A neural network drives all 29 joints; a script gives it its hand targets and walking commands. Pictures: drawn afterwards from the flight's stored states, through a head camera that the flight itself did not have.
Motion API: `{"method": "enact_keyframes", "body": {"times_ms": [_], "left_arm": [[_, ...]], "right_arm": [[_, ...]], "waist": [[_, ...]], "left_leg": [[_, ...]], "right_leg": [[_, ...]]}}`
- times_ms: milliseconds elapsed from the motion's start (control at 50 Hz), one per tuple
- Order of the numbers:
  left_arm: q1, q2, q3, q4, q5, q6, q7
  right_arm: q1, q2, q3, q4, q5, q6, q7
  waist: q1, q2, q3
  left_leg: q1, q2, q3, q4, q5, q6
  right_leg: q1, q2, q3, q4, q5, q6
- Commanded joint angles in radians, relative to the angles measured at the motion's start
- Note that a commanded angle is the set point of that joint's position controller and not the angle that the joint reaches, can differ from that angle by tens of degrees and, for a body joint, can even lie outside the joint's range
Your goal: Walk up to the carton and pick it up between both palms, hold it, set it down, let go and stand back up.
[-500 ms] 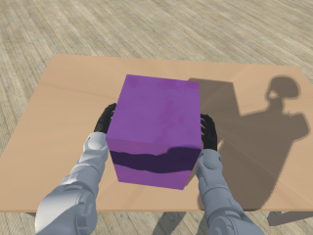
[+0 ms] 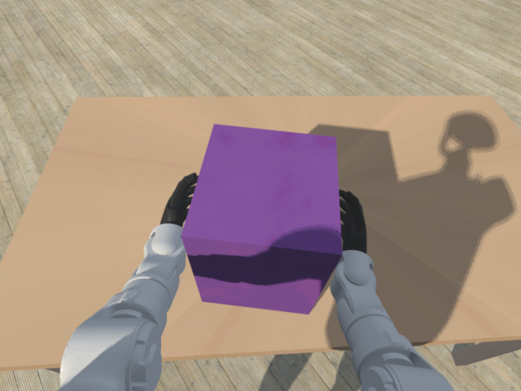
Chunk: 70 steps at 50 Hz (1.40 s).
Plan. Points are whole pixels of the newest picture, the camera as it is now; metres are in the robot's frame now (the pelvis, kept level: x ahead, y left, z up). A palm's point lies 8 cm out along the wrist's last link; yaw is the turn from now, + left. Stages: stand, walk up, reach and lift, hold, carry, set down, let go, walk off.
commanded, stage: set down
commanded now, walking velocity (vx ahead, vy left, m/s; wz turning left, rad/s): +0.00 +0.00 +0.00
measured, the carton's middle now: (264, 225) +0.40 -0.05 -0.01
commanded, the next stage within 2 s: none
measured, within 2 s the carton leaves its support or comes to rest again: neither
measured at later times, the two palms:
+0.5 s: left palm (153, 204) +0.40 +0.12 +0.08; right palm (379, 218) +0.34 -0.21 +0.08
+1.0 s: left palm (132, 212) +0.39 +0.15 +0.08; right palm (390, 224) +0.33 -0.21 +0.08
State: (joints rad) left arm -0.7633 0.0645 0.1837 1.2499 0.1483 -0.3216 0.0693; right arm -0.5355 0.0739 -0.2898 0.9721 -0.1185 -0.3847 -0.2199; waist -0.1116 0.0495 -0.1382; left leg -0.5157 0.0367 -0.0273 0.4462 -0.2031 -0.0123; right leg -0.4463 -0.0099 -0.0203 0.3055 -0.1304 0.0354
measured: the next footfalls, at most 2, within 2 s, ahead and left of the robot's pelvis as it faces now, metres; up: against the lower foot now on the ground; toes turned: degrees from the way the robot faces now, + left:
none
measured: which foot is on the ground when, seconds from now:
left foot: down 0.00-1.00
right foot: down 0.00-1.00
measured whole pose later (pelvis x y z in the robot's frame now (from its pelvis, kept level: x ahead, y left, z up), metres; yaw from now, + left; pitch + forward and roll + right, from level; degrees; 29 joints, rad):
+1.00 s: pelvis -0.07 -0.02 -0.02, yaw +0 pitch +10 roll -1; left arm -0.99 0.34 -0.22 1.30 -0.38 -0.01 0.00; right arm -0.80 -0.13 -0.04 0.99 0.27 0.08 -0.21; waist -0.13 -0.03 -0.16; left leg -0.62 0.03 -0.06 0.67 -0.23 -0.03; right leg -0.60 0.00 -0.03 0.62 -0.20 0.01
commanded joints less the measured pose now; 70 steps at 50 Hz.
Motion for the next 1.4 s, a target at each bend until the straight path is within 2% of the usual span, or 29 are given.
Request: {"method": "enact_keyframes", "body": {"times_ms": [0, 160, 380, 400, 420, 440, 480, 500, 540, 560, 580, 640, 720, 740, 760, 780, 800, 820, 840, 860, 880, 900, 920, 960, 980, 1100, 1140, 1360, 1380], "left_arm": [[-0.615, -0.241, -0.075, -0.150, 0.016, -0.105, -0.063], [-0.571, 0.228, -0.072, -0.260, -0.182, 0.045, -0.006], [-0.642, 0.152, -0.264, -0.061, -0.325, 0.183, -0.019], [-0.712, 0.300, -0.242, -0.367, -0.342, 0.177, -0.013], [-0.597, 0.120, -0.248, 0.113, -0.298, 0.173, -0.032], [-0.736, 0.261, -0.236, -0.336, -0.303, 0.151, -0.034], [-0.626, 0.192, -0.251, 0.025, -0.312, 0.175, -0.033], [-0.725, 0.354, -0.226, -0.209, -0.320, 0.188, -0.023], [-0.736, 0.304, -0.271, -0.062, -0.367, 0.209, -0.014], [-0.845, 0.408, -0.340, -0.437, -0.395, 0.215, 0.005], [-0.791, 0.402, -0.346, -0.323, -0.428, 0.231, 0.023], [-0.742, 0.317, -0.366, -0.022, -0.428, 0.237, -0.010], [-0.755, 0.374, -0.421, -0.036, -0.516, 0.206, -0.030], [-0.856, 0.470, -0.427, -0.372, -0.539, 0.216, -0.027], [-0.658, 0.293, -0.427, 0.068, -0.503, 0.215, -0.057], [-0.810, 0.523, -0.357, -0.366, -0.518, 0.219, -0.058], [-0.686, 0.317, -0.396, 0.094, -0.500, 0.218, -0.078], [-0.862, 0.500, -0.386, -0.417, -0.528, 0.220, -0.071], [-0.729, 0.429, -0.390, 0.049, -0.522, 0.248, -0.074], [-0.801, 0.366, -0.396, -0.092, -0.531, 0.234, -0.090], [-0.779, 0.370, -0.380, 0.067, -0.502, 0.236, -0.096], [-0.872, 0.453, -0.367, -0.235, -0.535, 0.237, -0.085], [-0.779, 0.422, -0.382, -0.067, -0.524, 0.231, -0.074], [-0.852, 0.497, -0.361, -0.374, -0.517, 0.247, -0.046], [-0.757, 0.481, -0.352, -0.149, -0.506, 0.262, -0.048], [-0.676, 0.430, -0.335, -0.124, -0.469, 0.316, -0.065], [-0.707, 0.495, -0.309, -0.441, -0.507, 0.324, -0.056], [-0.702, 0.467, -0.280, -0.360, -0.482, 0.388, -0.059], [-0.600, 0.447, -0.284, -0.569, -0.465, 0.374, -0.055]], "right_arm": [[-0.624, 0.218, 0.161, -0.090, -0.070, -0.009, 0.097], [-0.621, -0.259, 0.180, -0.231, 0.222, 0.079, -0.001], [-0.754, -0.255, 0.249, 0.027, 0.356, 0.279, 0.037], [-0.798, -0.432, 0.185, -0.234, 0.381, 0.264, 0.040], [-0.668, -0.190, 0.242, 0.191, 0.325, 0.290, 0.046], [-0.802, -0.330, 0.141, -0.209, 0.318, 0.266, 0.046], [-0.718, -0.257, 0.208, 0.098, 0.306, 0.295, 0.049], [-0.807, -0.422, 0.157, -0.168, 0.326, 0.285, 0.047], [-0.784, -0.329, 0.219, 0.011, 0.352, 0.318, 0.035], [-0.825, -0.521, 0.192, -0.192, 0.383, 0.303, 0.039], [-0.750, -0.562, 0.179, -0.026, 0.397, 0.314, 0.042], [-0.815, -0.375, 0.185, 0.034, 0.341, 0.366, 0.051], [-0.860, -0.357, 0.253, -0.062, 0.405, 0.365, 0.051], [-0.917, -0.498, 0.224, -0.303, 0.445, 0.359, 0.051], [-0.783, -0.254, 0.304, 0.037, 0.415, 0.383, 0.052], [-0.948, -0.482, 0.234, -0.415, 0.452, 0.356, 0.044], [-0.781, -0.245, 0.314, 0.023, 0.418, 0.392, 0.037], [-0.954, -0.466, 0.237, -0.448, 0.449, 0.360, 0.031], [-0.800, -0.349, 0.301, -0.035, 0.437, 0.405, 0.017], [-0.910, -0.272, 0.265, -0.253, 0.399, 0.401, 0.022], [-0.858, -0.282, 0.249, -0.095, 0.342, 0.415, 0.014], [-0.927, -0.404, 0.190, -0.334, 0.359, 0.399, 0.007], [-0.774, -0.364, 0.216, -0.126, 0.353, 0.399, 0.005], [-0.797, -0.414, 0.204, -0.290, 0.389, 0.403, -0.003], [-0.729, -0.356, 0.223, -0.131, 0.371, 0.414, -0.006], [-0.710, -0.294, 0.238, -0.134, 0.382, 0.447, -0.032], [-0.736, -0.397, 0.216, -0.420, 0.413, 0.409, -0.043], [-0.762, -0.400, 0.211, -0.310, 0.372, 0.439, -0.021], [-0.616, -0.399, 0.225, -0.403, 0.379, 0.420, -0.016]], "waist": [[-0.020, -0.048, -0.628], [-0.030, -0.016, -0.876], [-0.048, 0.007, -0.553], [-0.025, 0.083, -0.815], [-0.043, 0.010, -0.433], [-0.021, 0.082, -0.722], [-0.037, -0.004, -0.458], [-0.008, 0.049, -0.700], [-0.034, -0.008, -0.510], [-0.028, 0.158, -0.813], [-0.049, 0.174, -0.779], [-0.048, 0.044, -0.417], [-0.044, 0.006, -0.593], [-0.035, 0.067, -0.873], [-0.056, -0.028, -0.505], [0.023, 0.003, -0.846], [-0.046, -0.040, -0.444], [0.014, 0.055, -0.875], [-0.050, -0.038, -0.532], [0.001, -0.050, -0.560], [-0.046, -0.076, -0.426], [-0.011, -0.031, -0.676], [-0.051, -0.020, -0.582], [-0.030, 0.050, -0.781], [-0.043, 0.027, -0.610], [-0.027, 0.031, -0.447], [-0.012, 0.050, -0.728], [-0.022, 0.063, -0.629], [-0.003, 0.059, -0.698]], "left_leg": [[0.298, -0.030, 0.037, 0.061, 0.368, -0.033], [0.249, -0.075, 0.067, 0.104, 0.428, -0.034], [0.270, -0.042, 0.016, 0.119, 0.164, -0.010], [0.411, -0.043, 0.019, 0.100, 0.272, -0.028], [0.225, -0.033, 0.002, 0.134, 0.090, -0.011], [0.386, -0.052, 0.008, 0.095, 0.182, -0.018], [0.267, -0.036, -0.008, 0.117, 0.101, 0.000], [0.357, -0.055, 0.028, 0.079, 0.140, -0.011], [0.223, -0.054, 0.025, 0.095, 0.041, -0.010], [0.380, -0.043, -0.015, 0.083, 0.147, -0.051], [0.408, -0.025, -0.030, 0.124, 0.189, -0.077], [0.209, -0.039, -0.016, 0.104, -0.109, -0.016], [0.147, -0.056, 0.002, 0.144, -0.066, 0.005], [0.292, -0.073, 0.023, 0.140, 0.057, -0.008], [0.098, -0.058, 0.009, 0.161, -0.074, 0.012], [0.241, -0.091, 0.022, 0.130, 0.082, -0.004], [0.027, -0.070, 0.012, 0.133, -0.109, 0.019], [0.239, -0.086, 0.026, 0.121, 0.060, 0.007], [0.048, -0.055, 0.003, 0.126, -0.089, 0.019], [0.076, -0.080, 0.012, 0.115, -0.094, 0.034], [-0.007, -0.076, -0.015, 0.120, -0.232, 0.033], [0.128, -0.092, 0.035, 0.112, -0.117, 0.008], [0.086, -0.073, -0.002, 0.115, -0.154, -0.002], [0.210, -0.085, 0.024, 0.083, -0.027, -0.014], [0.132, -0.063, 0.002, 0.096, -0.066, -0.009], [0.097, -0.090, 0.051, 0.081, -0.056, 0.015], [0.210, -0.094, 0.060, 0.098, 0.081, -0.008], [0.259, -0.062, 0.019, 0.088, 0.164, -0.021], [0.352, -0.062, 0.014, 0.089, 0.253, -0.043]], "right_leg": [[0.217, 0.045, -0.046, 0.103, 0.456, -0.014], [0.371, 0.046, -0.020, 0.209, 0.730, 0.012], [-0.017, 0.059, -0.070, 0.160, 0.116, -0.048], [0.082, 0.069, -0.091, 0.146, 0.219, -0.055], [-0.088, 0.063, -0.076, 0.186, -0.007, -0.046], [0.033, 0.064, -0.086, 0.138, 0.130, -0.059], [-0.053, 0.057, -0.076, 0.170, 0.040, -0.046], [0.078, 0.067, -0.087, 0.146, 0.146, -0.050], [0.003, 0.065, -0.066, 0.188, 0.065, -0.035], [0.079, 0.090, -0.083, 0.206, 0.234, -0.068], [-0.001, 0.087, -0.088, 0.242, 0.225, -0.061], [-0.098, 0.069, -0.089, 0.190, -0.075, -0.064], [-0.005, 0.049, -0.056, 0.254, 0.043, -0.054], [0.113, 0.059, -0.044, 0.237, 0.200, -0.055], [-0.026, 0.047, -0.036, 0.270, 0.030, -0.046], [0.191, 0.045, -0.009, 0.223, 0.205, -0.040], [0.034, 0.041, -0.043, 0.257, 0.005, -0.026], [0.202, 0.067, -0.037, 0.221, 0.164, -0.039], [0.059, 0.039, -0.039, 0.247, 0.046, -0.028], [0.110, 0.040, -0.029, 0.215, -0.021, -0.027], [0.063, 0.027, -0.007, 0.205, -0.168, -0.029], [0.155, 0.042, 0.001, 0.188, -0.094, -0.026], [0.088, 0.036, -0.010, 0.228, -0.073, -0.019], [0.177, 0.048, -0.025, 0.226, 0.126, -0.027], [0.097, 0.048, -0.023, 0.253, 0.107, -0.022], [0.126, 0.044, -0.021, 0.214, 0.093, -0.018], [0.250, 0.057, -0.019, 0.194, 0.274, -0.024], [0.156, 0.064, -0.043, 0.188, 0.285, -0.017], [0.220, 0.069, -0.047, 0.169, 0.366, -0.024]]}}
